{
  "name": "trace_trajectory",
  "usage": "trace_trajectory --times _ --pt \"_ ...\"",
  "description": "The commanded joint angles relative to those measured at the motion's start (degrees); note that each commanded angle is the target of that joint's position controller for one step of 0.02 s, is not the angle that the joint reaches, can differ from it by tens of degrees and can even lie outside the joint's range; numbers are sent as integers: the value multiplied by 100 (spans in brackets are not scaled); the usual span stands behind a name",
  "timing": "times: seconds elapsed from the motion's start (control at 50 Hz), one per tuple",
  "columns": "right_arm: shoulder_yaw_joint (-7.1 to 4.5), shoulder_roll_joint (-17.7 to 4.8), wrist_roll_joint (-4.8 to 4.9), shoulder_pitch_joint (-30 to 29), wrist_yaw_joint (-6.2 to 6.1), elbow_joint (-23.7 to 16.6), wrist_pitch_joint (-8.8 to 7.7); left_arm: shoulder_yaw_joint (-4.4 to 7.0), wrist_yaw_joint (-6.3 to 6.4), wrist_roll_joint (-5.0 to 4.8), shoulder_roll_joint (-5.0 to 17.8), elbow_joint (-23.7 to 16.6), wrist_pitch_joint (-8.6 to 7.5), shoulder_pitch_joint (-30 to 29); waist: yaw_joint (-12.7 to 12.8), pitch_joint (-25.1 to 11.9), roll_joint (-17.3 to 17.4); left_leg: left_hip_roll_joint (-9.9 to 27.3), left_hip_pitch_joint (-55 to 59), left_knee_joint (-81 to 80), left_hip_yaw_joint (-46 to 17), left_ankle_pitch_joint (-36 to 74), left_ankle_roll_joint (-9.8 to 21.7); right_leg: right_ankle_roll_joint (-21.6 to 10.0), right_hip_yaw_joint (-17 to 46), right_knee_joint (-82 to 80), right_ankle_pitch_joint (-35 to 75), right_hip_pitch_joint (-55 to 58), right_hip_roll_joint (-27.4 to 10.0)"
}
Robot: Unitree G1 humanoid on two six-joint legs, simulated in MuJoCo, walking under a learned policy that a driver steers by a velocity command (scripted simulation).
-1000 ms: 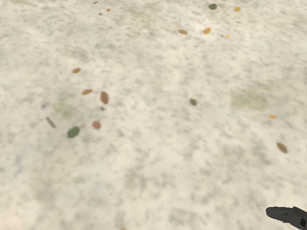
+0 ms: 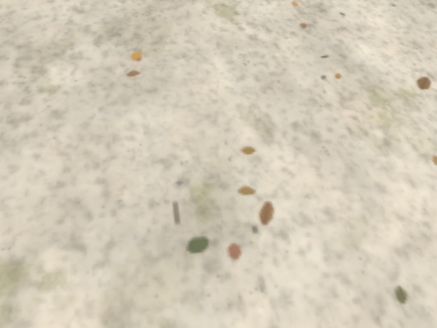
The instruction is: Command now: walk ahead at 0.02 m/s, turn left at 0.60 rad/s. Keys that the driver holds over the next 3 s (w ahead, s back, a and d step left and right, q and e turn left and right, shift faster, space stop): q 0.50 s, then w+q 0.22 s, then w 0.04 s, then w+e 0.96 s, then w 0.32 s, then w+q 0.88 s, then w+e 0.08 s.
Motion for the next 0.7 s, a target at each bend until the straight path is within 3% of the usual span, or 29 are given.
trace_trajectory --times 0.02,0.04,0.08,0.18,0.3,0.34,0.38,0.4,0.42,0.44,0.46,0.5,0.54,0.6,0.7 --pt "-324 -1098 18 -54 -51 -380 -256 176 88 -15 543 -440 -83 -234 -61 -755 921 1437 1265 -1504 -1999 1870 1146 10 713 1487 -64 -1383 118" --pt "-264 -962 102 -224 -73 -406 -251 195 120 37 590 -391 -70 -167 -17 -763 961 1342 1229 -1443 -1860 2116 1029 60 713 1480 192 -1329 125" --pt "-198 -855 81 -242 -123 -439 -223 191 94 21 517 -382 -89 -67 59 -935 988 1148 1123 -1363 -1694 2655 1039 159 675 1625 511 -975 268" --pt "-255 -975 98 -76 -180 -420 -150 92 39 -34 303 -487 -125 -305 -109 -934 1012 1020 1375 -1198 -1945 2394 1063 262 766 220 668 -733 406" --pt "-294 -1039 121 -221 -97 -469 -66 101 -68 -90 381 -533 -203 -221 -154 -905 1149 946 1080 -1043 -2696 2306 1105 147 861 -906 410 81 595" --pt "-296 -1021 169 -335 -85 -486 -41 116 -114 -95 391 -521 -248 -58 -68 -947 1167 840 1104 -899 -2890 2427 1014 58 857 -1519 586 403 627" --pt "-272 -933 254 -517 -120 -526 -12 165 -128 -52 439 -405 -287 334 178 -986 1041 507 716 -617 -2768 1876 657 -123 777 -2765 1754 1298 483" --pt "-214 -696 209 -311 -132 -526 -15 245 -95 29 761 -408 -268 498 86 -1140 381 124 72 87 -2318 593 328 -453 1461 -2940 2240 2036 -407" --pt "-197 -572 213 -20 -129 -596 -50 327 -70 127 1244 -420 -205 338 -237 -833 -1239 -898 -1207 1106 -1088 -1595 -71 -1333 2802 -3093 3426 2271 -1538" --pt "-354 -1083 99 -13 -139 -512 -106 268 -52 190 940 -530 -237 285 -60 -779 -1090 -608 -1434 2519 -951 -2100 -377 -1950 3257 -3164 3635 1935 -2106" --pt "-456 -1291 140 46 -120 -400 -97 172 -5 150 656 -626 -250 7 -175 -679 -684 -416 -1427 3137 -944 -1716 -471 -1842 2731 -3097 3496 1773 -1860" --pt "-438 -1045 156 141 -140 -223 11 109 63 9 425 -685 -228 -290 -215 -476 -493 -327 -1612 3585 -815 -1071 -654 -1414 1839 -2996 3069 1795 -1234" --pt "-331 -744 209 -36 -82 -312 36 96 132 -23 455 -605 -185 62 -5 -455 -580 -168 -1862 3392 -453 -550 -713 -1359 1459 -3318 1794 1984 -1008" --pt "-236 -616 232 -599 -9 -565 -51 152 179 -17 628 -516 -183 634 423 -412 -791 69 -2256 2594 -198 -429 -747 -1418 1576 -3692 490 2576 -1187" --pt "-98 -399 171 -698 134 -668 -196 264 61 -101 945 -476 -303 733 440 -292 -709 339 -1455 1287 159 -441 -514 -1339 1042 -3914 382 2213 -1368"
Next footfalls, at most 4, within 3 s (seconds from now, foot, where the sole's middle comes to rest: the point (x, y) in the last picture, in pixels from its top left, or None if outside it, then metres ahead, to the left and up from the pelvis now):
0.40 right None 0.09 -0.12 -0.77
0.84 left None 0.04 0.17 -0.77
1.34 right None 0.43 0.13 -0.77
1.78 left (89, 251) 0.67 0.39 -0.77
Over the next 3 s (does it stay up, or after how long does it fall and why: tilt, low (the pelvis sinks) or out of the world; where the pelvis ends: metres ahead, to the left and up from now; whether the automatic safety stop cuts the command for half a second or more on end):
stays up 1.12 0.34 0.01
